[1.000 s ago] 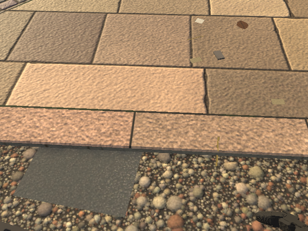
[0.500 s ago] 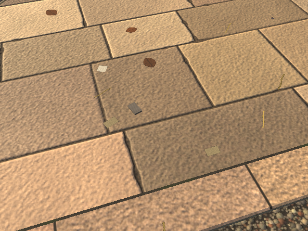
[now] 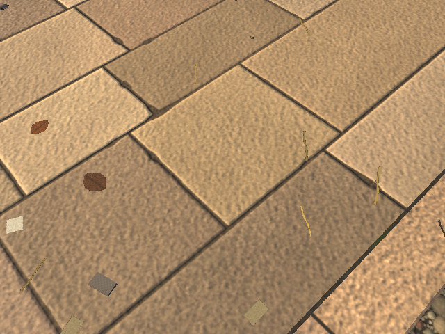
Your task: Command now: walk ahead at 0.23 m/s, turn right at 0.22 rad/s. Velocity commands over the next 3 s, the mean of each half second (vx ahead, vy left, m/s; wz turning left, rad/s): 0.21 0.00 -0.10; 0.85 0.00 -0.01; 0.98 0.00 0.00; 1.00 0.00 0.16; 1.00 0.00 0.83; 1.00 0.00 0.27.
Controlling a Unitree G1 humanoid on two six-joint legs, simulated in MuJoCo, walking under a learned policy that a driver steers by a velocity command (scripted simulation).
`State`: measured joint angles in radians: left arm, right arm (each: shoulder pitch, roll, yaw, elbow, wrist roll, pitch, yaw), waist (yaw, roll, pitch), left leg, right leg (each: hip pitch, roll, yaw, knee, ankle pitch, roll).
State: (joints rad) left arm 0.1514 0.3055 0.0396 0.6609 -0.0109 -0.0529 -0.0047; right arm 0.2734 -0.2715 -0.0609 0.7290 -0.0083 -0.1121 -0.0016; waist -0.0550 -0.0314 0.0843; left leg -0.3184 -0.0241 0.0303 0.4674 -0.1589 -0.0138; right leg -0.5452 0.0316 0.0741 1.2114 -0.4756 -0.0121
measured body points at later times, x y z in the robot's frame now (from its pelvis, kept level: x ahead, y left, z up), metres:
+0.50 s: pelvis +0.15 +0.00 +0.00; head +0.15 +0.01 +0.45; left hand +0.31 +0.26 -0.10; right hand +0.21 -0.28 -0.11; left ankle +0.11 +0.11 -0.73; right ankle +0.23 -0.11 -0.72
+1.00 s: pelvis +0.42 -0.09 -0.02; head +0.46 -0.09 +0.43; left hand +0.63 +0.15 -0.10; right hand +0.38 -0.35 -0.15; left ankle +0.21 +0.09 -0.62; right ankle +0.49 -0.20 -0.73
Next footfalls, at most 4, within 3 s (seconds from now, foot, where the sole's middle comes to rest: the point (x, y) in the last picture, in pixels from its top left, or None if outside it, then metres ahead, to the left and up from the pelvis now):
0.18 right None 0.27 -0.10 -0.77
0.48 left None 0.15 0.12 -0.77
0.90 right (298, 294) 0.53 -0.20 -0.77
1.40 left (216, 164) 1.03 0.02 -0.77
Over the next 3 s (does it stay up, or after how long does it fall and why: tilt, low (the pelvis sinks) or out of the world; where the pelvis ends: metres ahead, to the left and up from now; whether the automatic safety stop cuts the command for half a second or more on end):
stays up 2.18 0.17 -0.01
